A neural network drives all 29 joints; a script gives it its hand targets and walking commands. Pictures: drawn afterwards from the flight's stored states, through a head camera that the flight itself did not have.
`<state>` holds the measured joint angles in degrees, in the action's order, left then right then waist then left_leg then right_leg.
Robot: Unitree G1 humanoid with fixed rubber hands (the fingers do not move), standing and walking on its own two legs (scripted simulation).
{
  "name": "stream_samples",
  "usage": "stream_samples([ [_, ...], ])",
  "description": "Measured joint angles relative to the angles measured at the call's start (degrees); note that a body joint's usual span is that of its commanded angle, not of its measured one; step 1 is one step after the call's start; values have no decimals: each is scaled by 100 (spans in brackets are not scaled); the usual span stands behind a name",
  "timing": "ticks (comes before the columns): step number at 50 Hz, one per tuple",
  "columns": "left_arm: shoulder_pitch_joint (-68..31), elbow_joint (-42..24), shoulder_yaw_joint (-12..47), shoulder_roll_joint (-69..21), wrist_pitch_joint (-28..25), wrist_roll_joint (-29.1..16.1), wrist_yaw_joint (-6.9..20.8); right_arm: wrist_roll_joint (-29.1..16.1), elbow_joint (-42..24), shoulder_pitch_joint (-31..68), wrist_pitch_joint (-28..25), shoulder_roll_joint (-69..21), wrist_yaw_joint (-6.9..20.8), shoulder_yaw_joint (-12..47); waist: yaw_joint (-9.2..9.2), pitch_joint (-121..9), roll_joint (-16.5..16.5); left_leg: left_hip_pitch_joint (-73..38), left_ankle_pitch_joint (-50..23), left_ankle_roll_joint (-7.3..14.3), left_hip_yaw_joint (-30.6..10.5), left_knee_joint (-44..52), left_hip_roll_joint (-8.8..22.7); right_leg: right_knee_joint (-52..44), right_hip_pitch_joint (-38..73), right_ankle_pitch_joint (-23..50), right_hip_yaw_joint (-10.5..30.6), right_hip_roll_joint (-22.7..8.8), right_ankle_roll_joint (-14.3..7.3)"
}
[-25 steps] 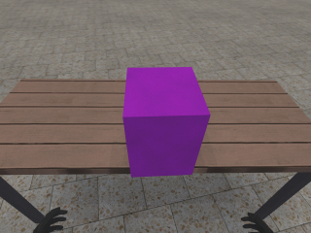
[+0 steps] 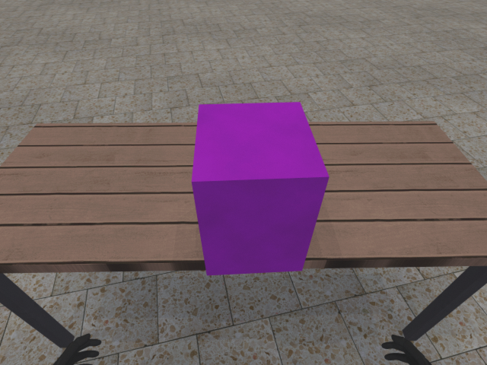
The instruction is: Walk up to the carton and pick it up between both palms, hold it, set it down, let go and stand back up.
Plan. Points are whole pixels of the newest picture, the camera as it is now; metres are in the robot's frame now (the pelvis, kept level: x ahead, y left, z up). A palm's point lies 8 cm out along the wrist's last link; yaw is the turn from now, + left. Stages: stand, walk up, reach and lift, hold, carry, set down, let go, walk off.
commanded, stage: stand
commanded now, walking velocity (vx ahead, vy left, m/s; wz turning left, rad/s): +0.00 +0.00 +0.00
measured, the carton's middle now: (252, 190) +0.47 +0.01 +0.03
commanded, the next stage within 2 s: none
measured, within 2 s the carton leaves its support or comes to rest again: neither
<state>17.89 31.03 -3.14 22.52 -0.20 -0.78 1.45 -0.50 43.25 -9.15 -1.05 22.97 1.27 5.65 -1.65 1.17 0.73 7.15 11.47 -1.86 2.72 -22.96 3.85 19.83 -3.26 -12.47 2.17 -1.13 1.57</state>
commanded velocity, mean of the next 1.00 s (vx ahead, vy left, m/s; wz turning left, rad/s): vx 0.00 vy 0.00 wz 0.00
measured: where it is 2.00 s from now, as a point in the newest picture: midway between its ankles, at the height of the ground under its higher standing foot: outside the picture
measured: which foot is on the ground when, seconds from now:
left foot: down 0.00-1.00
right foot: down 0.00-1.00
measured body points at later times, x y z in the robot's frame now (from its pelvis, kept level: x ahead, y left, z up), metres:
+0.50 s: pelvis -0.01 +0.00 +0.00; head -0.02 +0.00 +0.45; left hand +0.11 +0.31 -0.07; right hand +0.15 -0.28 -0.09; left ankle +0.01 +0.14 -0.74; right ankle -0.01 -0.15 -0.74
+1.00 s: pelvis -0.01 +0.00 +0.00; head -0.02 +0.00 +0.45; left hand +0.10 +0.31 -0.07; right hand +0.14 -0.29 -0.10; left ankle +0.01 +0.14 -0.74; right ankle -0.01 -0.15 -0.74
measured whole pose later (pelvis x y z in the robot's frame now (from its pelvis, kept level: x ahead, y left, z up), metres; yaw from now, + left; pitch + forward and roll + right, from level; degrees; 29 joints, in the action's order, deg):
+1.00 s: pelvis -0.01 +0.00 +0.00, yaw +0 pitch -5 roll -1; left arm 17.9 35.0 -3.1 22.8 -0.2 -0.8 1.4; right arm -0.5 46.8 -9.2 -0.7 23.8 1.3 5.6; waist -1.6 2.3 1.1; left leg 7.1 10.9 -1.9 2.7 -23.0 3.9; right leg 19.8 -3.3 -11.9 2.2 -1.1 1.6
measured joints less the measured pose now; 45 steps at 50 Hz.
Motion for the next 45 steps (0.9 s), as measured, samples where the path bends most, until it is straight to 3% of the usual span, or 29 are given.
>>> stream_samples([
  [45, 0, 351, 0, 20, -2, 0, 0, 0, 319, -2, 30, 78, 0, 0, 0, 106, 33, 0, -54, 0, 0, 0, 1, 1, 0, 54, 0, 0, 1],
])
